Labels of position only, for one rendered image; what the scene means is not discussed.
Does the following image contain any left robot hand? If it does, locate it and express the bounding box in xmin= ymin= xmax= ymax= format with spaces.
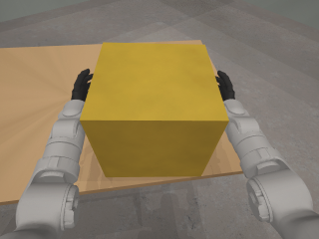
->
xmin=71 ymin=69 xmax=94 ymax=102

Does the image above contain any right robot forearm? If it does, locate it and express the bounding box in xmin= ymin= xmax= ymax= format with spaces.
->
xmin=223 ymin=99 xmax=313 ymax=208

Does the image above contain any carton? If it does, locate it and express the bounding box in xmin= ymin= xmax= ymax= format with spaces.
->
xmin=80 ymin=42 xmax=229 ymax=177

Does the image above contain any right robot upper arm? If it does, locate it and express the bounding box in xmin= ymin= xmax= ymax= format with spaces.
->
xmin=246 ymin=168 xmax=319 ymax=239

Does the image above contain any left robot upper arm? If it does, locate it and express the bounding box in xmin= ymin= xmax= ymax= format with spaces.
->
xmin=0 ymin=182 xmax=80 ymax=239

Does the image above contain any table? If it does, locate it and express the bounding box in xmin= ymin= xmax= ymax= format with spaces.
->
xmin=0 ymin=40 xmax=243 ymax=206

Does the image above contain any right robot hand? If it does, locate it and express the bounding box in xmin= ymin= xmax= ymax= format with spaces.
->
xmin=215 ymin=70 xmax=235 ymax=101

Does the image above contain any left robot forearm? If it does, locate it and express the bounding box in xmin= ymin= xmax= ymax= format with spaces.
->
xmin=15 ymin=100 xmax=86 ymax=227

